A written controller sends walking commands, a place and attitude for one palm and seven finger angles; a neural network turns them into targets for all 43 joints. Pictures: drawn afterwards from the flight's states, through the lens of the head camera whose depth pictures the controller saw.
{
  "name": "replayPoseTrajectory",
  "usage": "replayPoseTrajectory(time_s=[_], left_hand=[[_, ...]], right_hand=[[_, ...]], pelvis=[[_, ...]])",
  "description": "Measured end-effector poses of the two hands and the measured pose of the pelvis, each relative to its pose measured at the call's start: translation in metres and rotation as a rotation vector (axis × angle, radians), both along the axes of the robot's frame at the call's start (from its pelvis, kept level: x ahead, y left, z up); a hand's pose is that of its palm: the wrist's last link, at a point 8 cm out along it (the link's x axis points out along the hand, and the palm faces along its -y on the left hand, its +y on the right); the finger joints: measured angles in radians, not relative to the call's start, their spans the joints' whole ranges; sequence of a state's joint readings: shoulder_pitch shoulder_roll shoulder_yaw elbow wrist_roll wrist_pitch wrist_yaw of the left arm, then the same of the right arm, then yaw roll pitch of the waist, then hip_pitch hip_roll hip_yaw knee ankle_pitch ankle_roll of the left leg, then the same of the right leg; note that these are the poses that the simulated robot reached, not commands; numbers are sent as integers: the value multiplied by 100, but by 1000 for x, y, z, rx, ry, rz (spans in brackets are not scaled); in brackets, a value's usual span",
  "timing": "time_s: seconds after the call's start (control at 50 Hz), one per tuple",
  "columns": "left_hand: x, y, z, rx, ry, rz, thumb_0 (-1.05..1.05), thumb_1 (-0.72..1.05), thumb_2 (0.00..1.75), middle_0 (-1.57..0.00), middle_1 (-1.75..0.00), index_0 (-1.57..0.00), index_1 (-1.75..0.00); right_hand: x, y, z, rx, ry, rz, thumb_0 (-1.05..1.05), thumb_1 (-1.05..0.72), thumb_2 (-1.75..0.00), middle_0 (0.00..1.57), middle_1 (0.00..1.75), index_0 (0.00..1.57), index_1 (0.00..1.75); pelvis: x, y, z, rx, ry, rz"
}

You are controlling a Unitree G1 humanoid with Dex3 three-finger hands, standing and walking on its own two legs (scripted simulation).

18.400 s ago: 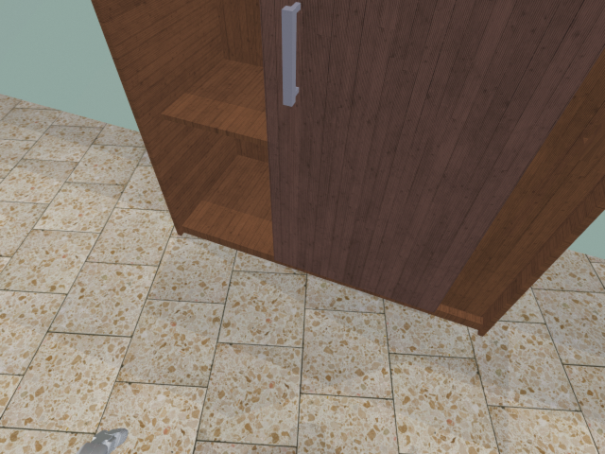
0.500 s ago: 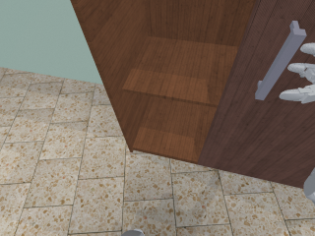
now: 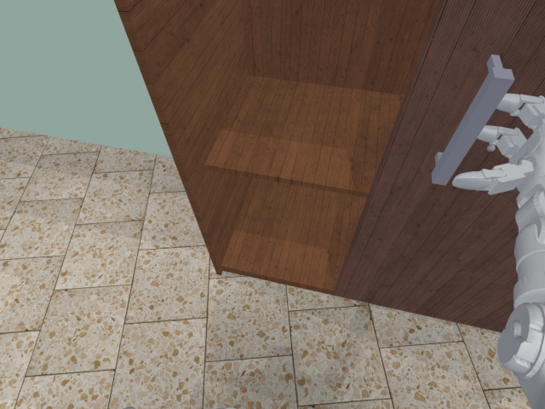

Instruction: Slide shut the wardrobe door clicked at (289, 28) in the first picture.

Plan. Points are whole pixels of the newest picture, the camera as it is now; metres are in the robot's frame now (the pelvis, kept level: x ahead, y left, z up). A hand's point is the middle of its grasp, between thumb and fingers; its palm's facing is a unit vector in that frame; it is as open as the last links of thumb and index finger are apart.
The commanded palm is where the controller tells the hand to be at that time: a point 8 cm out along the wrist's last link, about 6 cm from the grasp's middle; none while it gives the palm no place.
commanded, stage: slide the fingers in behind the handle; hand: right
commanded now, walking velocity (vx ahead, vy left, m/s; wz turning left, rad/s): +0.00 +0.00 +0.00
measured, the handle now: (464, 126) +0.53 -0.20 +0.13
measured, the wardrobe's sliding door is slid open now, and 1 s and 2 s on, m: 0.44 0.43 0.44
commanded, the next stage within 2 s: grip the handle and tug to test in 1.10 s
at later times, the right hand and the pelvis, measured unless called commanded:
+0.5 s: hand (471, 145) +0.48 -0.20 +0.14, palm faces +0.11 +0.99 -0.01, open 13.9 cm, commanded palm +0.45 -0.24 +0.14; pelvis +0.00 +0.01 +0.00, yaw +0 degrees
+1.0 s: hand (477, 148) +0.48 -0.21 +0.14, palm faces +0.10 +0.99 +0.00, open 14.0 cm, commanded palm +0.45 -0.24 +0.14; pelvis +0.00 +0.00 +0.00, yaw +0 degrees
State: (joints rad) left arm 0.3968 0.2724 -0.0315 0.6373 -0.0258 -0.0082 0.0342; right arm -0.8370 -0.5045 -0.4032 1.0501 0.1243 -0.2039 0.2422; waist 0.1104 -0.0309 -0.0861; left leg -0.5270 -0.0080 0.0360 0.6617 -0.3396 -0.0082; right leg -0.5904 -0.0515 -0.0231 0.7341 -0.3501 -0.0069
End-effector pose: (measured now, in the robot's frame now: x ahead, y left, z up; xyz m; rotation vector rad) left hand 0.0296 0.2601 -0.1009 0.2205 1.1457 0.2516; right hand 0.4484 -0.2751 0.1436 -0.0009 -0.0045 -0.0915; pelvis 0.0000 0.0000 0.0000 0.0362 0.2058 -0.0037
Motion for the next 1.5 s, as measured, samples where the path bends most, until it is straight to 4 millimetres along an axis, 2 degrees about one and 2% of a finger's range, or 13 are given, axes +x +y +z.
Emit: replayPoseTrajectory(time_s=[0.12,0.24,0.3,0.68,1.0,1.26,1.36,1.5], left_hand=[[13,3,1,-1,-22,-16,1,90,90,-20,-30,-20,-30],[17,6,-1,-6,-19,-20,1,90,90,-20,-30,-20,-30],[16,7,-2,-9,-12,-18,1,90,90,-20,-30,-20,-30],[-4,13,-2,-7,17,9,1,90,90,-20,-30,-20,-30],[-10,6,1,3,19,12,1,90,90,-20,-30,-20,-30],[-6,-5,-4,-21,10,-4,1,90,90,-20,-30,-20,-30],[-4,-7,-4,-29,3,-8,1,90,90,-20,-30,-20,-30],[-6,-3,-4,-20,3,-8,1,90,90,-20,-30,-20,-30]], right_hand=[[1,6,-4,5,21,-4,-1,50,-30,30,120,30,120],[2,16,-4,-5,4,-1,-1,50,-30,30,120,30,120],[5,22,-4,4,6,-1,-1,50,-30,30,121,30,120],[4,31,-4,4,14,3,-1,50,-30,30,120,31,121],[2,15,-5,3,13,-11,-1,50,-30,30,120,30,120],[4,24,0,-8,-2,-1,-1,50,-30,31,122,30,121],[2,28,-5,17,12,-3,-1,42,-34,31,122,31,122],[7,34,-5,-16,4,-3,-1,18,-44,33,125,34,125]], pelvis=[[2,3,0,-3,-1,-3],[3,6,0,-5,-2,-6],[4,8,0,-7,-2,-7],[0,12,1,-10,-10,-2],[-4,5,1,-5,-6,1],[-3,-2,0,-4,-2,-1],[-3,-1,0,-6,-7,1],[-6,2,-1,-6,-3,-2]])
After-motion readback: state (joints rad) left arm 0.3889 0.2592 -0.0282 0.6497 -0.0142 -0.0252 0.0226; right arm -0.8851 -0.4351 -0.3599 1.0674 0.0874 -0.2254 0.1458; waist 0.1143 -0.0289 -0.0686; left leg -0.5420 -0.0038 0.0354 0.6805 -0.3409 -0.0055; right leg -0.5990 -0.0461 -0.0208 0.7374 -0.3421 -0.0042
